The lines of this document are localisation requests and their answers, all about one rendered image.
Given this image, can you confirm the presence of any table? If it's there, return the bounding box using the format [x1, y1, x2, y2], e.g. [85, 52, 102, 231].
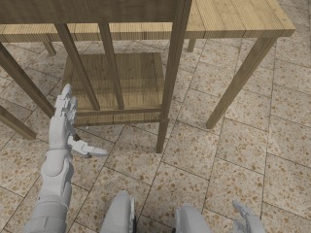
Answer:
[0, 0, 296, 141]

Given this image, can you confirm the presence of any right robot thigh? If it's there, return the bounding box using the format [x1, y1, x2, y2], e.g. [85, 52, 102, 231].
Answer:
[175, 206, 212, 233]

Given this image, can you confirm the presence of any left robot thigh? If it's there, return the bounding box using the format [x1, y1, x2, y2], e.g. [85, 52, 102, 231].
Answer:
[99, 194, 135, 233]

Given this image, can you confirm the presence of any chair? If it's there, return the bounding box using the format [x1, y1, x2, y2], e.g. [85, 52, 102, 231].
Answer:
[0, 0, 192, 159]

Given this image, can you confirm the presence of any robot thigh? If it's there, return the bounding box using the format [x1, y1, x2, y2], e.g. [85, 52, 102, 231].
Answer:
[99, 194, 135, 233]
[175, 206, 212, 233]

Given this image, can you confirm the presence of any left robot hand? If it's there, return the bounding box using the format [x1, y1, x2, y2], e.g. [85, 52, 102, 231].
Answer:
[49, 83, 109, 158]

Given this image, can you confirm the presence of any right robot hand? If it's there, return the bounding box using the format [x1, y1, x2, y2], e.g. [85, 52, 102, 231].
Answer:
[230, 200, 266, 233]

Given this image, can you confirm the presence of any robot left forearm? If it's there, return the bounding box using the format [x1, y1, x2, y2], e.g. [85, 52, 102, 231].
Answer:
[21, 149, 74, 233]

